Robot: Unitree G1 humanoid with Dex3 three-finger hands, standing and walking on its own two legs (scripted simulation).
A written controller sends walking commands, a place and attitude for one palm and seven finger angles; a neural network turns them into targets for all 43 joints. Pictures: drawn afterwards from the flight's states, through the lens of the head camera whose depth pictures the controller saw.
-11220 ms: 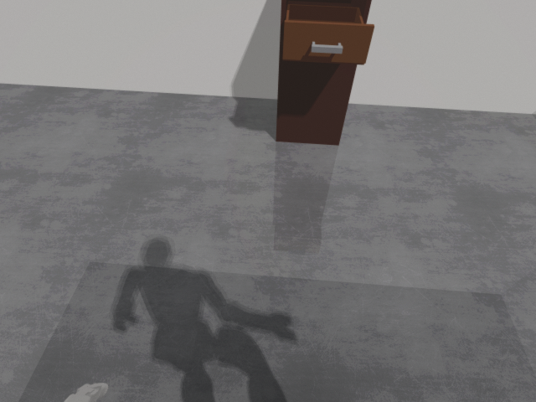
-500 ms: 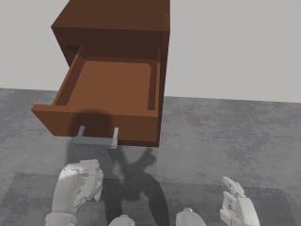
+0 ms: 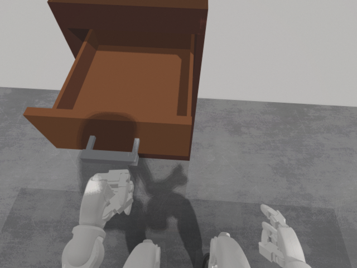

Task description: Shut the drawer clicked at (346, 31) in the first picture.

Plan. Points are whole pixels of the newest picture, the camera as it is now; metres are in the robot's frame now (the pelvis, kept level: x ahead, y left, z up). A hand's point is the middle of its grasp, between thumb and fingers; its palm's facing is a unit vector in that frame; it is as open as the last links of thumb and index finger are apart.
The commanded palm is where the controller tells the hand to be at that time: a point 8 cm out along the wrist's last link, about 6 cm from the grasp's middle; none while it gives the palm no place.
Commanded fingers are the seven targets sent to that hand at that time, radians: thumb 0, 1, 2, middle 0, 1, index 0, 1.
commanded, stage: bring the fist close to the handle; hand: left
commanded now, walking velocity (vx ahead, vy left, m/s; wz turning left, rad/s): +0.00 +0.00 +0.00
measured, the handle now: (112, 149) +0.36 +0.16 +0.04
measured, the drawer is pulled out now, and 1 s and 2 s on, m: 0.28 0.27 0.13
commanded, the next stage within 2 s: push the drawer shut in 0.32 s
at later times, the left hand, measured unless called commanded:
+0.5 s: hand (126, 198) +0.25 +0.11 +0.05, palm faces -0.06 -1.00 -0.04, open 3.3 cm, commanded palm +0.24 +0.17 +0.05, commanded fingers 0.00 0.90 0.90 -1.40 -1.60 -1.40 -1.60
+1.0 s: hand (127, 179) +0.29 +0.12 +0.04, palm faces -0.08 -1.00 -0.06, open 3.0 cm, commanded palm +0.29 +0.17 +0.05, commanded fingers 0.00 0.90 0.90 -1.40 -1.60 -1.40 -1.60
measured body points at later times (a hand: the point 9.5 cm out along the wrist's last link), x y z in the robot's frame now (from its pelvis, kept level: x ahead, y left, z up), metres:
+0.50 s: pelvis +0.00 +0.00 +0.00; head +0.10 +0.00 +0.44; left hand +0.25 +0.17 +0.05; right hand +0.19 -0.23 -0.08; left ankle -0.01 +0.11 -0.63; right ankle +0.05 -0.12 -0.63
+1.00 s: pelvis -0.01 +0.00 +0.00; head +0.09 +0.00 +0.44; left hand +0.29 +0.17 +0.04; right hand +0.16 -0.24 -0.09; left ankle -0.01 +0.11 -0.63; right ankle +0.05 -0.12 -0.63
